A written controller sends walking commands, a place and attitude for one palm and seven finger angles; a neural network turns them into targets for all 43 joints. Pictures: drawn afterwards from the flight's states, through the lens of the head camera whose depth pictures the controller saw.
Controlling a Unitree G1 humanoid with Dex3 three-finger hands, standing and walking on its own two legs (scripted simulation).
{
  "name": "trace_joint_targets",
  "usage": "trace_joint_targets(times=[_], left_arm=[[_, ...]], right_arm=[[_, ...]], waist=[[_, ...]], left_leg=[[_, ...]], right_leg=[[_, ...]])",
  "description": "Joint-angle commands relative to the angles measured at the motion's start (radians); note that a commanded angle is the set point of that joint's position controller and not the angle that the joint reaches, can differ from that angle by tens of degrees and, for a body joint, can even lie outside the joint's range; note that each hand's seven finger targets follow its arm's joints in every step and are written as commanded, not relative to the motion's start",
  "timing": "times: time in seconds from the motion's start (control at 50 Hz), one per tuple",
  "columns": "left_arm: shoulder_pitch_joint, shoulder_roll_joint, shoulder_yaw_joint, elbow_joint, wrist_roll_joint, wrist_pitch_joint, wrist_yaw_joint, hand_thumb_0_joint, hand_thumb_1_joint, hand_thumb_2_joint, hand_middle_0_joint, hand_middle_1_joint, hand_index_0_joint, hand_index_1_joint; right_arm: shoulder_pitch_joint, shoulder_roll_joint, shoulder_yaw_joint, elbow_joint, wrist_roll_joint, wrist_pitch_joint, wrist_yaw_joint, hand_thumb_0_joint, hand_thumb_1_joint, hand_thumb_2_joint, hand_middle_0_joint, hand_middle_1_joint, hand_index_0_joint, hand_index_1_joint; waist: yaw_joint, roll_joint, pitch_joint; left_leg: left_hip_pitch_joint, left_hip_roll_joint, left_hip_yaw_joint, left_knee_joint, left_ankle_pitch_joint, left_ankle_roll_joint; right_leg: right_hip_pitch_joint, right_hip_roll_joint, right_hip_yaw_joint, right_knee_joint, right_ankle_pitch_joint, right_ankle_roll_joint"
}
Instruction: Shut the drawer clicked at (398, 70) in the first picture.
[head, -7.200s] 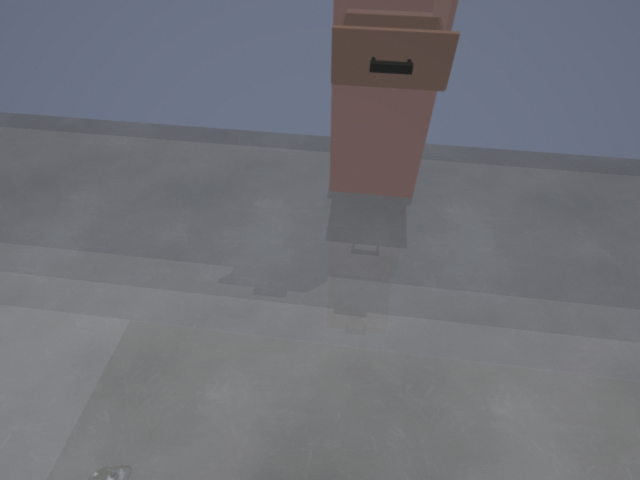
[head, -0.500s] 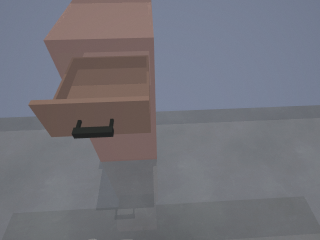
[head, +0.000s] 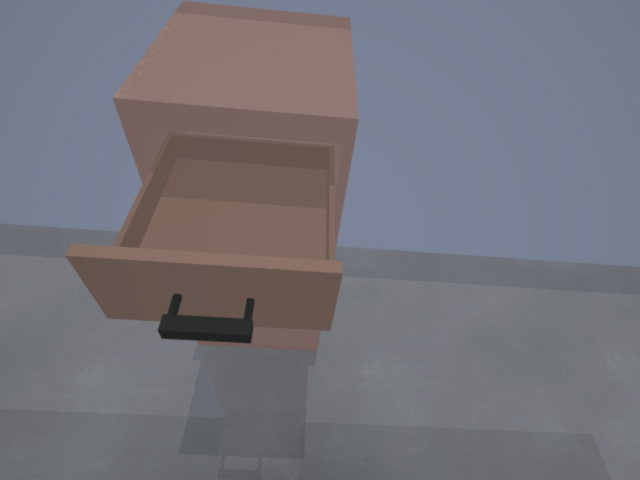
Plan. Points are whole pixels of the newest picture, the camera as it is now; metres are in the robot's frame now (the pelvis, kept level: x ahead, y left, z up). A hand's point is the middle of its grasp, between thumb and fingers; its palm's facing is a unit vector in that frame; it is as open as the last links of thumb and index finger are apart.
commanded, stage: come to a stop and stand still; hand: left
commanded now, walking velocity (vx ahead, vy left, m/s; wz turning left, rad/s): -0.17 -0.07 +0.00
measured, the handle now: (210, 315) +0.32 +0.18 -0.02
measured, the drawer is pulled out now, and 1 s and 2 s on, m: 0.28 0.28 0.28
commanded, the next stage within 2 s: look again from close up in 0.94 s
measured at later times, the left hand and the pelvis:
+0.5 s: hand out of the picture +0.03 +0.13 -0.16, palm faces +0.04 -0.96 -0.27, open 7.3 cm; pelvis -0.03 -0.06 +0.00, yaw -1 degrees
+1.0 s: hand out of the picture -0.09 +0.15 -0.18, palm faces +0.03 -0.98 -0.18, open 7.3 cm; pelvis -0.05 -0.02 +0.00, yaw -1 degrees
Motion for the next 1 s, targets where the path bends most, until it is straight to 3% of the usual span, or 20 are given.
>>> trace_joint_targets(times=[0.0,0.12,0.18,0.2,0.22,0.24,0.26,0.28,0.3,0.38,0.5,0.58,0.6,0.62,0.64,0.68,0.72,0.8,0.88,0.98], left_arm=[[0.078,0.047,0.016,-0.032,0.005,0.018,0.013,0.0,0.9,0.9,-0.2,-0.3,-0.2,-0.3],[0.009,0.053,0.022,-0.082,0.003,0.018,0.018,0.0,0.9,0.9,-0.2,-0.3,-0.2,-0.3],[0.049,0.075,0.024,-0.075,0.005,-0.001,0.022,0.0,0.9,0.9,-0.2,-0.3,-0.2,-0.3],[0.04,0.106,0.027,-0.079,0.009,-0.013,0.025,0.0,0.9,0.9,-0.2,-0.3,-0.2,-0.3],[0.015,0.164,0.032,-0.086,0.013,-0.022,0.028,0.0,0.9,0.9,-0.2,-0.3,-0.2,-0.3],[0.004,0.201,0.036,-0.098,0.008,-0.023,0.023,0.0,0.9,0.9,-0.2,-0.3,-0.2,-0.3],[0.007,0.219,0.045,-0.101,0.009,-0.026,0.023,0.0,0.9,0.9,-0.2,-0.3,-0.2,-0.3],[-0.013,0.199,0.043,-0.101,0.009,-0.024,0.027,0.0,0.9,0.9,-0.2,-0.3,-0.2,-0.3],[-0.059,0.18,0.04,-0.11,0.008,-0.022,0.028,0.0,0.9,0.9,-0.2,-0.3,-0.2,-0.3],[-0.067,0.182,0.048,-0.131,0.009,-0.025,0.027,0.0,0.9,0.9,-0.2,-0.3,-0.2,-0.3],[-0.037,0.208,0.063,-0.132,0.016,-0.019,0.019,0.0,0.9,0.9,-0.2,-0.3,-0.2,-0.3],[-0.091,0.196,0.059,-0.125,0.007,-0.01,0.015,0.0,0.9,0.9,-0.2,-0.3,-0.2,-0.3],[-0.101,0.169,0.053,-0.129,0.001,-0.006,0.015,0.0,0.9,0.9,-0.2,-0.3,-0.2,-0.3],[-0.092,0.134,0.044,-0.13,-0.005,-0.002,0.013,0.0,0.9,0.9,-0.2,-0.3,-0.2,-0.3],[-0.085,0.1,0.035,-0.134,-0.007,0.0,0.009,0.0,0.9,0.9,-0.2,-0.3,-0.2,-0.3],[-0.079,0.085,0.03,-0.112,0.007,0.009,0.006,0.0,0.9,0.9,-0.2,-0.3,-0.2,-0.3],[-0.04,0.077,0.018,-0.071,0.009,0.005,0.0,0.0,0.9,0.9,-0.2,-0.3,-0.2,-0.3],[0.01,0.09,0.001,-0.022,0.002,-0.015,0.004,0.0,0.9,0.9,-0.2,-0.3,-0.2,-0.3],[0.008,0.085,-0.005,0.0,-0.001,-0.02,0.007,0.0,0.9,0.9,-0.2,-0.3,-0.2,-0.3],[0.033,0.072,-0.008,0.012,-0.002,-0.024,0.012,0.0,0.9,0.9,-0.2,-0.3,-0.2,-0.3]], right_arm=[[0.061,-0.135,-0.028,-0.014,0.004,0.008,-0.012,0.0,-0.9,-0.9,0.2,0.3,0.2,0.3],[0.064,-0.158,-0.056,-0.013,-0.006,0.032,-0.005,0.0,-0.9,-0.9,0.2,0.3,0.2,0.3],[0.063,-0.148,-0.061,-0.014,0.001,0.038,0.005,0.0,-0.9,-0.9,0.2,0.3,0.2,0.3],[0.076,-0.111,-0.057,-0.016,0.007,0.038,0.01,0.0,-0.9,-0.9,0.2,0.3,0.2,0.3],[0.086,-0.066,-0.048,-0.031,0.013,0.04,0.018,0.0,-0.9,-0.9,0.2,0.3,0.2,0.3],[0.08,-0.051,-0.046,-0.041,0.01,0.053,0.024,0.0,-0.9,-0.9,0.2,0.3,0.2,0.3],[0.055,-0.06,-0.048,-0.052,0.004,0.074,0.021,0.0,-0.9,-0.9,0.2,0.3,0.2,0.3],[0.055,-0.077,-0.052,-0.053,0.002,0.082,0.018,0.0,-0.9,-0.9,0.2,0.3,0.2,0.3],[0.069,-0.079,-0.052,-0.035,0.002,0.083,0.018,0.0,-0.9,-0.9,0.2,0.3,0.2,0.3],[0.092,-0.089,-0.052,-0.03,0.002,0.079,0.031,0.0,-0.9,-0.9,0.2,0.3,0.2,0.3],[0.076,-0.077,-0.04,-0.053,0.002,0.065,0.036,0.0,-0.9,-0.9,0.2,0.3,0.2,0.3],[0.186,-0.061,-0.03,-0.006,0.005,0.05,0.028,0.0,-0.9,-0.9,0.2,0.3,0.2,0.3],[0.218,-0.071,-0.026,0.007,0.003,0.041,0.025,0.0,-0.9,-0.9,0.2,0.3,0.2,0.3],[0.218,-0.097,-0.027,0.007,-0.002,0.034,0.022,0.0,-0.9,-0.9,0.2,0.3,0.2,0.3],[0.193,-0.136,-0.029,-0.008,-0.007,0.03,0.018,0.0,-0.9,-0.9,0.2,0.3,0.2,0.3],[0.089,-0.151,-0.029,-0.023,-0.004,0.029,0.015,0.0,-0.9,-0.9,0.2,0.3,0.2,0.3],[0.059,-0.131,-0.017,-0.021,-0.001,0.025,0.008,0.0,-0.9,-0.9,0.2,0.3,0.2,0.3],[0.129,-0.1,-0.01,0.015,0.008,0.014,0.004,0.0,-0.9,-0.9,0.2,0.3,0.2,0.3],[0.17,-0.089,-0.008,0.042,0.01,0.019,0.006,0.0,-0.9,-0.9,0.2,0.3,0.2,0.3],[0.19,-0.075,-0.003,0.06,0.009,0.017,0.006,0.0,-0.9,-0.9,0.2,0.3,0.2,0.3]], waist=[[-0.018,0.165,-0.058],[-0.033,0.226,-0.052],[-0.004,0.181,-0.08],[-0.009,0.078,-0.077],[-0.03,-0.073,-0.072],[-0.023,-0.097,-0.054],[0.002,-0.184,-0.072],[-0.007,-0.202,-0.054],[-0.022,-0.141,-0.037],[-0.013,-0.115,-0.04],[0.021,-0.161,-0.026],[-0.034,-0.139,-0.041],[-0.044,-0.071,-0.047],[-0.038,0.046,-0.031],[-0.025,0.148,-0.003],[0.002,0.283,0.06],[0.016,0.239,0.067],[-0.002,0.163,0.033],[-0.022,0.02,0.038],[-0.023,0.028,0.038]], left_leg=[[0.073,0.292,-0.164,-0.103,0.583,0.081],[0.09,0.289,-0.186,-0.054,0.546,0.091],[0.044,0.234,-0.165,0.032,0.398,0.03],[-0.004,0.168,-0.13,0.097,0.234,-0.024],[-0.088,0.075,-0.06,0.156,-0.019,-0.079],[-0.104,0.02,-0.062,0.237,-0.263,-0.098],[-0.125,0.019,-0.108,0.355,-0.378,-0.098],[-0.141,0.02,-0.14,0.441,-0.38,-0.098],[-0.169,0.022,-0.163,0.516,-0.334,-0.099],[-0.211,0.022,-0.162,0.547,-0.248,-0.118],[-0.137,0.014,-0.123,0.319,-0.265,-0.111],[0.083,0.0,-0.094,0.029,-0.113,-0.097],[0.138,0.014,-0.113,-0.043,-0.078,-0.089],[0.128,0.084,-0.201,-0.099,-0.098,-0.062],[0.018,0.176,-0.307,-0.152,-0.148,-0.026],[-0.189,0.222,-0.368,-0.283,-0.335,0.009],[-0.16,0.179,-0.299,-0.248,-0.232,-0.002],[-0.036,0.116,-0.225,-0.144,-0.01,-0.032],[-0.007,0.101,-0.204,-0.123,-0.067,-0.052],[-0.008,0.098,-0.196,-0.129,-0.091,-0.054]], right_leg=[[0.016,-0.01,0.003,-0.014,-0.001,0.01],[0.042,0.01,-0.023,-0.147,-0.03,-0.009],[0.181,0.01,-0.03,-0.405,0.195,-0.016],[0.224,-0.047,0.044,-0.494,0.347,-0.032],[0.242,-0.194,0.195,-0.51,0.533,-0.09],[0.193,-0.3,0.235,-0.546,0.622,-0.168],[0.163,-0.323,0.292,-0.576,0.619,-0.219],[0.149,-0.322,0.29,-0.579,0.604,-0.242],[0.158,-0.291,0.253,-0.565,0.58,-0.247],[0.21,-0.239,0.178,-0.555,0.505,-0.209],[0.198,-0.221,0.225,-0.611,0.223,-0.208],[0.082,-0.152,0.18,-0.587,0.047,-0.146],[0.042,-0.114,0.154,-0.55,0.004,-0.115],[0.003,-0.056,0.109,-0.484,-0.012,-0.081],[0.031,-0.002,0.043,-0.428,0.033,-0.051],[0.15,0.014,-0.022,-0.331,0.073,-0.024],[0.168,0.006,-0.014,-0.331,0.142,-0.026],[0.196,-0.027,0.028,-0.481,0.254,-0.032],[0.166,-0.03,0.051,-0.517,0.212,-0.04],[0.158,-0.03,0.059,-0.524,0.19,-0.041]])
